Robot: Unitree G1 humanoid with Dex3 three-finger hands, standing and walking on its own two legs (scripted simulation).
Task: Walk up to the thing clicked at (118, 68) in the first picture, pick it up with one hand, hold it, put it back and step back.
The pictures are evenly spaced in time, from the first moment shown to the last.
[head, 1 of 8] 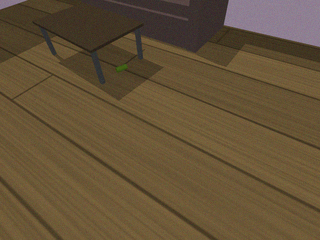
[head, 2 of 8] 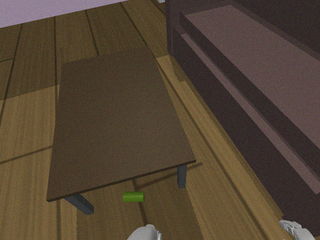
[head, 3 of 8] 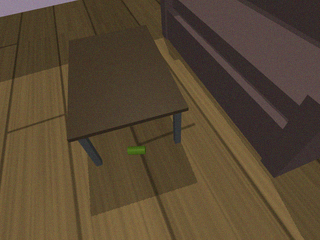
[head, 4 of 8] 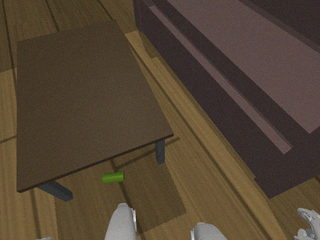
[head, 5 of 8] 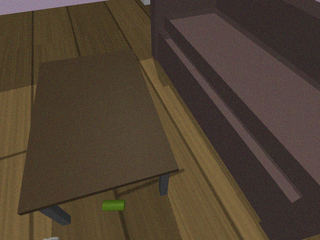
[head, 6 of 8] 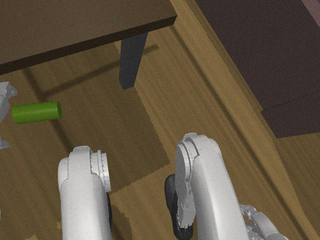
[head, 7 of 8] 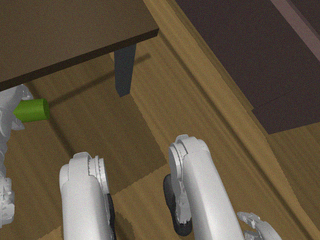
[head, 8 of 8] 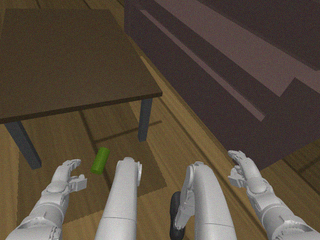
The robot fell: yes
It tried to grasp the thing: yes
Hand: left
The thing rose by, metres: 0.67
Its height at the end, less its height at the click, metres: +0.06
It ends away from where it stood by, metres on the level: 0.13
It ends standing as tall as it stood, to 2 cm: no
